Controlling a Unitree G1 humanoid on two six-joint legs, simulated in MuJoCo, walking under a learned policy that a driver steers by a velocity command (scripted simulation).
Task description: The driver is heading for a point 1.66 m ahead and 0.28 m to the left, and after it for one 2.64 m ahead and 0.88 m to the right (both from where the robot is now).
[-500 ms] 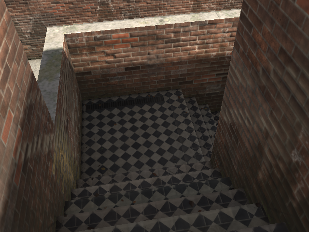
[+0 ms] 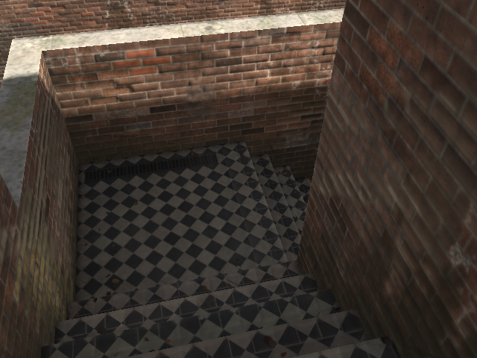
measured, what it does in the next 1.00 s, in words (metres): goes down, turning left: right foot 0.20 m lower, then left foot 0.20 m lower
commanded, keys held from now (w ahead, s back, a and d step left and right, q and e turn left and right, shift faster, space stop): w+q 0.56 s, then w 0.44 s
